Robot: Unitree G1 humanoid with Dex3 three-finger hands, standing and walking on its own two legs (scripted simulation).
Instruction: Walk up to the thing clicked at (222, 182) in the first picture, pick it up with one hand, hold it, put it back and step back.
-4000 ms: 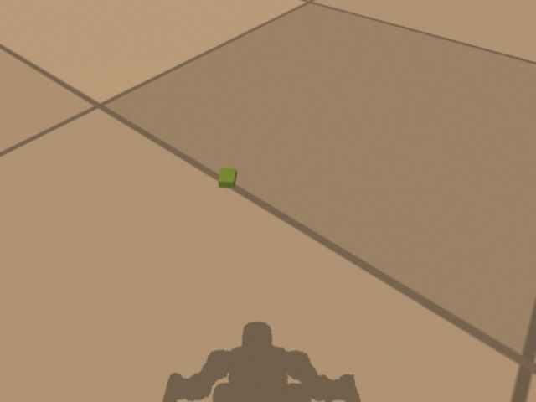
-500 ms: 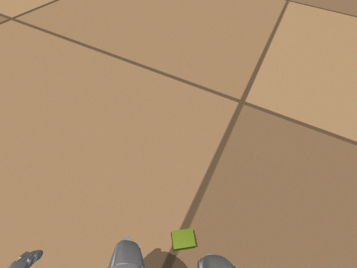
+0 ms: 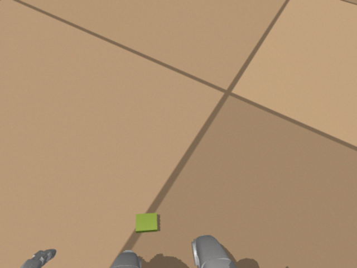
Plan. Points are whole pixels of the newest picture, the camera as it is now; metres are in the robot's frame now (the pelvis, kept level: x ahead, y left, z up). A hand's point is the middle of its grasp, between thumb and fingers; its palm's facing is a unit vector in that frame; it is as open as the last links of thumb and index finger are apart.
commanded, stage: walk up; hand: left
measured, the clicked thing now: (146, 222) +0.38 +0.12 -0.72
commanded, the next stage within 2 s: none
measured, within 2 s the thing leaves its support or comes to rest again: neither
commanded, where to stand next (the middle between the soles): +0.02 -0.17 m, yaw +4 degrees
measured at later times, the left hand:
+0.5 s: hand out of the picture -0.02 +0.06 -0.15, palm faces +0.03 -0.93 -0.36, open 7.4 cm
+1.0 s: hand out of the picture -0.02 +0.07 -0.12, palm faces +0.12 -0.89 -0.44, open 7.4 cm
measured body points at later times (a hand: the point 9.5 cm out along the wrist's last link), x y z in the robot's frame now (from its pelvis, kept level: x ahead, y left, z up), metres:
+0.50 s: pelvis -0.06 -0.21 +0.00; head -0.01 -0.19 +0.45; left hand -0.02 +0.10 -0.13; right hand +0.01 -0.54 -0.10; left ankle -0.09 -0.12 -0.69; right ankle +0.00 -0.31 -0.70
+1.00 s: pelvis -0.05 -0.22 +0.01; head -0.04 -0.23 +0.46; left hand -0.03 +0.12 -0.09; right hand +0.06 -0.53 -0.11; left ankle -0.08 -0.10 -0.68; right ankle +0.04 -0.32 -0.70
